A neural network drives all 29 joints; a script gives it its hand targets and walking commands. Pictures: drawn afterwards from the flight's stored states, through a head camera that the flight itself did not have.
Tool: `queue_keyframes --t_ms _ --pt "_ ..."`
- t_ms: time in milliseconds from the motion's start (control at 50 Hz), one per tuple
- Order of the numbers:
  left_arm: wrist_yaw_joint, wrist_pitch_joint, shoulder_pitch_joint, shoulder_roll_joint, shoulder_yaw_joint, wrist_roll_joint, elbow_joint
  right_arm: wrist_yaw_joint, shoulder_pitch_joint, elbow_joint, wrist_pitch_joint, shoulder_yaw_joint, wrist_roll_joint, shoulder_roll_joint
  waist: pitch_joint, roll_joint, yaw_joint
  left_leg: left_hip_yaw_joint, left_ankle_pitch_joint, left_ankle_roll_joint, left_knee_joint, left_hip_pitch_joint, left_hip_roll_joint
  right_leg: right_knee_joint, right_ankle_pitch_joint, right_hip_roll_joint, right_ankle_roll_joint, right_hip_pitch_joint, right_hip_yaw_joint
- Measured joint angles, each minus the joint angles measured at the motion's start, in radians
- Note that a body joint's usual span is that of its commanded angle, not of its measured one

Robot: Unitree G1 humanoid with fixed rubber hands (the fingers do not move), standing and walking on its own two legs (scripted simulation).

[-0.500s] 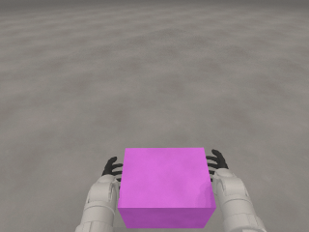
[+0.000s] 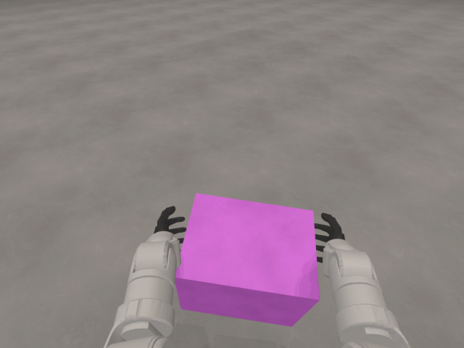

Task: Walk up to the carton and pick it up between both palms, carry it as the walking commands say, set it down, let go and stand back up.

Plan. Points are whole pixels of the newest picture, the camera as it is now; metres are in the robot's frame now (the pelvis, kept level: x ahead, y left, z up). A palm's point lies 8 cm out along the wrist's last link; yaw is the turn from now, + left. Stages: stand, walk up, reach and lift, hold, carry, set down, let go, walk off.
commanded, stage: reach and lift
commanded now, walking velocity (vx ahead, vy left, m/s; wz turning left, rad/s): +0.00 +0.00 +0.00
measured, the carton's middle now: (245, 261) +0.32 +0.01 -0.04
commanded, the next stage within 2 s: hold in 0.98 s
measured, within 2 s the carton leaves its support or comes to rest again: neither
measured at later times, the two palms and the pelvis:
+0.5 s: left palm (166, 250) +0.29 +0.15 +0.04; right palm (340, 249) +0.30 -0.16 +0.04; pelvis +0.01 +0.00 +0.01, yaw +0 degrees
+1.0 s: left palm (164, 250) +0.28 +0.15 +0.05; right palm (343, 257) +0.28 -0.16 +0.04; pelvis -0.01 +0.00 +0.00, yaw +0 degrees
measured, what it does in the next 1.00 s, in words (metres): stands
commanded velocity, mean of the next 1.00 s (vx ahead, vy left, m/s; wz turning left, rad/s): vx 0.00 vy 0.00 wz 0.00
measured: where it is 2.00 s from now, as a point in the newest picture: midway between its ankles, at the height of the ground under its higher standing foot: outside the picture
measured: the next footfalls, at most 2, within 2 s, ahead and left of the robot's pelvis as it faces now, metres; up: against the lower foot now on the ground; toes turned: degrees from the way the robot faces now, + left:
none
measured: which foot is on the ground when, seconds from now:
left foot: down 0.00-1.00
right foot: down 0.00-1.00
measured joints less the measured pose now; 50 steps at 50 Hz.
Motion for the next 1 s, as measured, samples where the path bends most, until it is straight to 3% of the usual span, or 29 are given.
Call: queue_keyframes --t_ms 140,360,620,660,780,840,1000 --pt "0.002 -0.02 0.04 0.0 -0.027 0.0 -0.003 -0.046 0.001 -0.035 0.049 0.042 0.008 0.0 -0.049 0.0 -0.012 0.0 -0.003 0.006 -0.027 0.002 0.0 -0.054 0.009 -0.003 0.0 0.014 0.0" --pt "0.002 0.018 0.111 -0.008 -0.054 0.0 -0.029 -0.016 0.051 -0.042 0.075 0.055 -0.013 0.0 -0.089 0.0 -0.024 0.0 0.005 0.009 -0.068 0.046 0.0 -0.103 0.022 -0.005 0.0 0.063 0.0" --pt "0.002 0.014 0.119 -0.013 -0.054 0.0 -0.029 -0.013 0.059 -0.043 0.064 0.056 -0.017 0.0 -0.069 0.0 -0.025 0.0 0.032 0.009 -0.068 0.066 -0.001 -0.062 0.028 -0.005 0.0 0.064 0.0" --pt "0.002 0.009 0.118 -0.012 -0.052 0.0 -0.029 0.001 0.059 -0.043 0.056 0.048 -0.027 0.002 -0.062 0.0 -0.025 0.0 0.036 0.009 -0.068 0.07 -0.002 -0.054 0.028 -0.006 0.0 0.063 0.0" --pt "-0.01 -0.017 0.073 -0.013 0.006 0.006 -0.014 0.107 0.05 -0.042 0.009 -0.025 -0.054 0.012 0.005 0.0 -0.025 0.0 0.049 0.009 -0.068 0.081 -0.007 -0.028 0.028 -0.01 0.0 0.063 0.0" --pt "-0.01 -0.035 0.063 -0.013 0.008 0.006 -0.014 0.094 0.047 -0.042 -0.008 -0.021 -0.046 0.012 0.032 0.0 -0.024 0.0 0.052 0.009 -0.068 0.083 -0.009 -0.023 0.028 -0.011 0.0 0.063 0.0" --pt "-0.01 -0.044 0.063 -0.013 0.008 0.006 -0.014 -0.002 0.047 -0.042 0.001 0.027 -0.025 0.019 0.007 0.0 -0.024 0.0 0.041 0.009 -0.068 0.083 -0.009 -0.033 0.021 -0.012 0.0 0.068 0.0"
